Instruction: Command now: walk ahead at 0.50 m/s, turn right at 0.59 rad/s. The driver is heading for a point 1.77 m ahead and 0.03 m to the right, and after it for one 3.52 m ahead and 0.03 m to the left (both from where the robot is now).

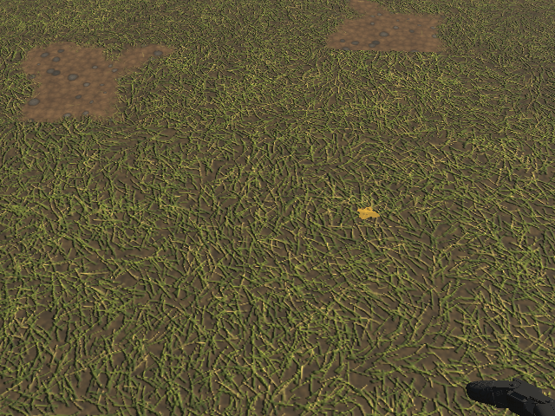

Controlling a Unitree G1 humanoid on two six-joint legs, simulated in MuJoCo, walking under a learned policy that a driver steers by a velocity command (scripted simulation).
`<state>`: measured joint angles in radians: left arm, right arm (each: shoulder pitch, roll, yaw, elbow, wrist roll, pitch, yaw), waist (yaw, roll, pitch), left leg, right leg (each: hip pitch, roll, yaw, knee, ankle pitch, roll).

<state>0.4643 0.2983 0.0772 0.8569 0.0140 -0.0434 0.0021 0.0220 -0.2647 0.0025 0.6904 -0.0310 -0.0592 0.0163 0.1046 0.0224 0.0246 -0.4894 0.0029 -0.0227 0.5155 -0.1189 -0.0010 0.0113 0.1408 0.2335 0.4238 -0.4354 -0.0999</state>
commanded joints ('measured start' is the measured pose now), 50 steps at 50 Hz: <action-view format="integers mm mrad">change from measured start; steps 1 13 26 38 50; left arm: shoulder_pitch -76 -260 -104 -122 -11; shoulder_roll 75 44 92 67 104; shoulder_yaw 8 -12 -11 -14 -14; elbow -107 -174 -113 -19 87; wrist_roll -17 25 61 -10 8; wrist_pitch -32 42 -10 -46 -42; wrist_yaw -9 -65 -36 -11 9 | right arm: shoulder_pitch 415 314 432 254 17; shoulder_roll -253 -105 -144 -51 -59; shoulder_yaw -80 -63 -57 -56 -47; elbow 9 69 178 102 20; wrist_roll -26 14 23 -7 0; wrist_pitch -32 -46 -7 39 14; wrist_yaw -42 -15 -21 22 15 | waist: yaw -245 -110 23 -121 -87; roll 78 69 24 -83 -85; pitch -303 5 -187 34 67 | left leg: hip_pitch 651 403 362 -143 -48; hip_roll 273 252 205 127 27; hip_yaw -282 -12 193 37 102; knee -98 -354 227 471 50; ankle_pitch -263 219 545 -37 -8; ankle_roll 94 157 90 0 84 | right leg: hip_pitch -290 -715 20 -141 93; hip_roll -103 -196 -146 -319 -361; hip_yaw -1 -173 -247 -99 -178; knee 550 673 56 -313 -180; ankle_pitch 459 253 247 492 880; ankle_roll -8 68 -83 -128 -78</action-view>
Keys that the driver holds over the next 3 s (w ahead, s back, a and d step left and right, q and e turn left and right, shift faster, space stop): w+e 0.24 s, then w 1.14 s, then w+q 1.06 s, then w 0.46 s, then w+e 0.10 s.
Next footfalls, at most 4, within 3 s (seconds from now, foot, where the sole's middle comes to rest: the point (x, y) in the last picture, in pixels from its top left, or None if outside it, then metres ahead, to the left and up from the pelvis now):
0.52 right None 0.39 -0.14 -0.76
1.06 left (339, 309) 0.74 -0.04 -0.76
1.58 right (432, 246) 0.96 -0.29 -0.76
2.12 left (362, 172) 1.23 -0.10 -0.76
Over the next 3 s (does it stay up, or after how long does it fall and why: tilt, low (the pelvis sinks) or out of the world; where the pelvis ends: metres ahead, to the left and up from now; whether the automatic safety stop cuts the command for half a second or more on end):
stays up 1.60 -0.13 -0.18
